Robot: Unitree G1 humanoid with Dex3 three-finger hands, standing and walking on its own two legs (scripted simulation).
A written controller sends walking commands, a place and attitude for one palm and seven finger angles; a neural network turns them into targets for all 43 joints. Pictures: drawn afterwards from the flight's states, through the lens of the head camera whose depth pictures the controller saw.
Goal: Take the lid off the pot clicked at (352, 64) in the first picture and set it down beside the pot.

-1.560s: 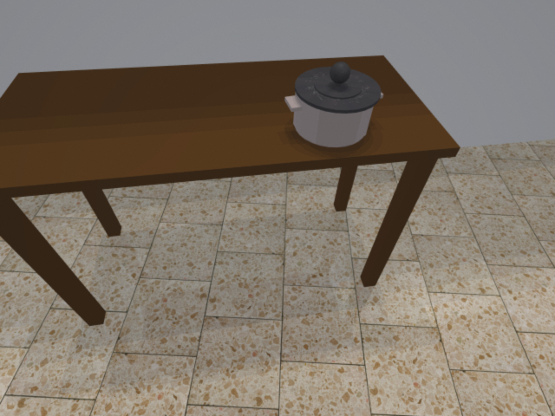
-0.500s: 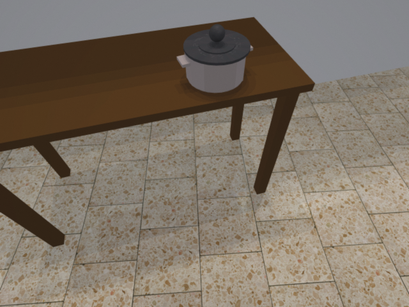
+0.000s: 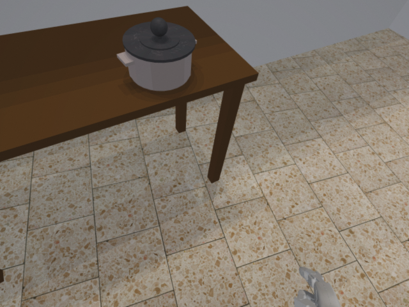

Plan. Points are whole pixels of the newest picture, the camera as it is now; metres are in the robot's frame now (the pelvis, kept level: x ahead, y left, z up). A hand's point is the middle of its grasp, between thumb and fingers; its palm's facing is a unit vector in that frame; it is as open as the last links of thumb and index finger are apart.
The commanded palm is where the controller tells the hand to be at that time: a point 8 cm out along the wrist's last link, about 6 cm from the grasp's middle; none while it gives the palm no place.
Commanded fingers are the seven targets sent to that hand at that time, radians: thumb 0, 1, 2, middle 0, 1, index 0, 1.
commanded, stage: walk to a spot facing it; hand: left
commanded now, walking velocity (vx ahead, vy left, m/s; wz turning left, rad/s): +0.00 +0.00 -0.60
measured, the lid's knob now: (159, 27) +0.75 +0.23 +0.12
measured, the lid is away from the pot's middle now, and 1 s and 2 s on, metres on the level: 0.00 0.00 0.00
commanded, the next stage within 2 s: none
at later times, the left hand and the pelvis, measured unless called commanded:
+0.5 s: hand (171, 259) +0.23 +0.10 -0.16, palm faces -0.37 -0.90 -0.24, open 7.4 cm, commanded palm none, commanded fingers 0.00 0.90 0.90 -0.20 -0.30 -0.20 -0.30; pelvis +0.03 -0.04 -0.01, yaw -19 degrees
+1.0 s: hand (160, 264) +0.22 +0.12 -0.18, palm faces -0.50 -0.84 -0.21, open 7.4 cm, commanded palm none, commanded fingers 0.00 0.90 0.90 -0.20 -0.30 -0.20 -0.30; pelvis +0.06 -0.02 +0.00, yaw -37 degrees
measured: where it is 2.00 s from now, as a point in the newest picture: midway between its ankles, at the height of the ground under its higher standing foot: outside the picture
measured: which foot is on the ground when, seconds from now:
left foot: down 0.00-0.44, up 0.46-0.94, down 0.96-1.00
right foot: up 0.00-0.42, down 0.44-0.96, up 0.98-1.00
